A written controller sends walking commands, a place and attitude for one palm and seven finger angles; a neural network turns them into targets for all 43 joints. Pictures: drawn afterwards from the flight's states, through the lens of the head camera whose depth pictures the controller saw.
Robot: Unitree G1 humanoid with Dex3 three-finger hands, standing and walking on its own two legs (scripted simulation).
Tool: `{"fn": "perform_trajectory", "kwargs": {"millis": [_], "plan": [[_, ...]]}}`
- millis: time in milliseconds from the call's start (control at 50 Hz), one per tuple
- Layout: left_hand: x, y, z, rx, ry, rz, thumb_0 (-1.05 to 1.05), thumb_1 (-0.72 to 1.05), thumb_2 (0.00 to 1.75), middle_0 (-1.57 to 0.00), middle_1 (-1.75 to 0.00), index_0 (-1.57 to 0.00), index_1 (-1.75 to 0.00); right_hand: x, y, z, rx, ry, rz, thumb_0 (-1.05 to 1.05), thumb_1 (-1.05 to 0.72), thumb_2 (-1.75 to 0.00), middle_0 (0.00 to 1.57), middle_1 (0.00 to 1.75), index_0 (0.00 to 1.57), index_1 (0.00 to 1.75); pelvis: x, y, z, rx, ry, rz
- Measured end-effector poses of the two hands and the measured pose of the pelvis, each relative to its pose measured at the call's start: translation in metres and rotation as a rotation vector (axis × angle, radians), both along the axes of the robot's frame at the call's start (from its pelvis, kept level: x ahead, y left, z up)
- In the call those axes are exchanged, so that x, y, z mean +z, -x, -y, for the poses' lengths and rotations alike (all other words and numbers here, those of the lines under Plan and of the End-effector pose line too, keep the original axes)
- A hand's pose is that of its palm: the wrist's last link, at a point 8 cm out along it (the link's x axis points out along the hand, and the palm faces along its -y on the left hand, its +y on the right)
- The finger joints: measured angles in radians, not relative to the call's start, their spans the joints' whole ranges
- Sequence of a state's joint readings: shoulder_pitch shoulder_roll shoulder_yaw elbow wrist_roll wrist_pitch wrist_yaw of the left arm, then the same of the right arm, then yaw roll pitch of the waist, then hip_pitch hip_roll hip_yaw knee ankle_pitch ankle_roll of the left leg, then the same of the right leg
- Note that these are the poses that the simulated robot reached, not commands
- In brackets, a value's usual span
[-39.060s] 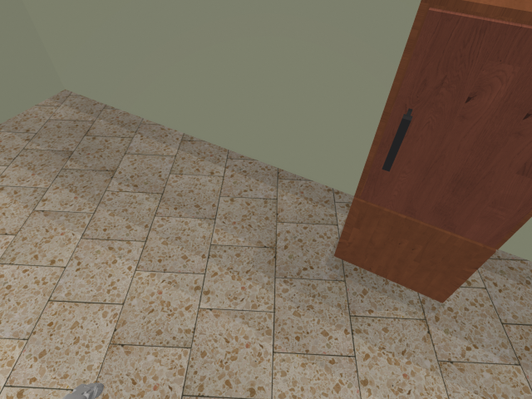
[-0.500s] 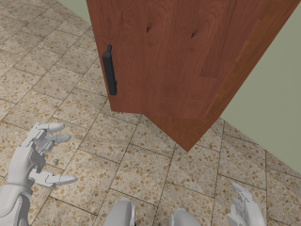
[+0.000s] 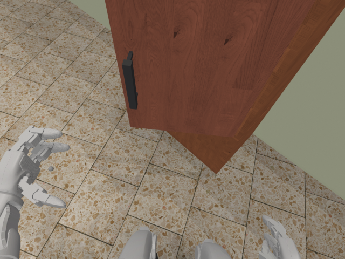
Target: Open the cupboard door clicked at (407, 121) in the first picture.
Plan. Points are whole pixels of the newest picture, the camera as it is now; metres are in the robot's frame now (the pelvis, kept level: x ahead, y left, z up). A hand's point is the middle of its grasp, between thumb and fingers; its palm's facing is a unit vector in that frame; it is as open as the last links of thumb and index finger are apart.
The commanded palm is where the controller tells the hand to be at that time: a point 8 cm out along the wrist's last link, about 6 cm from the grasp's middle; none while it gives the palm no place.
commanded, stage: raise the hand with hooked fingers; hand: left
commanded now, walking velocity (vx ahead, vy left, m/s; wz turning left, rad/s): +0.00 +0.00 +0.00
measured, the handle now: (132, 82) +0.56 +0.16 +0.02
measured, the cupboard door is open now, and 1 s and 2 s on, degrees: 39 39 39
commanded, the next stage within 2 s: move the hooked fingers beside the handle in 0.48 s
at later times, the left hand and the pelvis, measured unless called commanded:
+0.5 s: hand (57, 167) +0.28 +0.27 +0.04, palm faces +0.00 -1.00 -0.04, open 14.0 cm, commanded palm +0.26 +0.31 +0.05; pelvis +0.00 -0.01 +0.00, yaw +0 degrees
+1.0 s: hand (75, 138) +0.36 +0.25 +0.04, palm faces -0.01 -1.00 -0.02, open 14.0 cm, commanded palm +0.34 +0.30 +0.04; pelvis +0.00 -0.02 -0.01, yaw -1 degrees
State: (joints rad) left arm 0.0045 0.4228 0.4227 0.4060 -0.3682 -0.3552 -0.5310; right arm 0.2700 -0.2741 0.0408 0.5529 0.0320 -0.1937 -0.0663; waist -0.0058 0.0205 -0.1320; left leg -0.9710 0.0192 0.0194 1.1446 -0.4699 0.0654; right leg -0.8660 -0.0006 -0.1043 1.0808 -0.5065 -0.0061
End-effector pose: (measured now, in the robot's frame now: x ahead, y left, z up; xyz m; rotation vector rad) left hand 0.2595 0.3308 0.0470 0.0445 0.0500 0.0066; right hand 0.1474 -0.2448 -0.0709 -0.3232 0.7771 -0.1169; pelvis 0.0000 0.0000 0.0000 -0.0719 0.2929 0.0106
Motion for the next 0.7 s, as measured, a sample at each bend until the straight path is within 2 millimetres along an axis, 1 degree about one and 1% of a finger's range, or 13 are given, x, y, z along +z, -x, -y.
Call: {"fn": "perform_trajectory", "kwargs": {"millis": [120, 220, 620, 700], "plan": [[0.001, -0.005, 0.002, -0.013, 0.007, 0.003, -0.01, -0.50, 0.30, -0.30, -1.20, -0.30, -1.20, 0.001, 0.010, 0.009, -0.024, 0.010, -0.017, 0.02, -0.90, -0.90, 0.21, 0.30, 0.21, 0.30, 0.001, -0.001, 0.001, -0.005, -0.002, -0.003], [-0.004, -0.005, 0.006, -0.015, 0.013, -0.005, -0.01, -0.50, 0.30, -0.30, -1.20, -0.30, -1.20, 0.002, 0.011, 0.013, -0.030, 0.014, -0.018, 0.02, -0.90, -0.90, 0.21, 0.30, 0.21, 0.30, 0.000, -0.001, 0.003, -0.007, -0.003, -0.006], [0.003, -0.003, 0.015, -0.011, -0.001, 0.011, -0.01, -0.50, 0.30, -0.30, -1.20, -0.30, -1.20, -0.001, -0.007, 0.010, -0.005, -0.020, 0.022, 0.02, -0.90, -0.90, 0.21, 0.30, 0.21, 0.30, -0.001, -0.003, 0.011, -0.004, -0.008, -0.005], [0.001, -0.010, 0.015, 0.003, 0.009, 0.018, -0.01, -0.50, 0.30, -0.30, -1.20, -0.30, -1.20, -0.005, -0.007, 0.012, 0.000, -0.012, 0.014, 0.02, -0.90, -0.90, 0.21, 0.30, 0.21, 0.30, -0.003, -0.002, 0.013, 0.001, -0.008, -0.009]]}}
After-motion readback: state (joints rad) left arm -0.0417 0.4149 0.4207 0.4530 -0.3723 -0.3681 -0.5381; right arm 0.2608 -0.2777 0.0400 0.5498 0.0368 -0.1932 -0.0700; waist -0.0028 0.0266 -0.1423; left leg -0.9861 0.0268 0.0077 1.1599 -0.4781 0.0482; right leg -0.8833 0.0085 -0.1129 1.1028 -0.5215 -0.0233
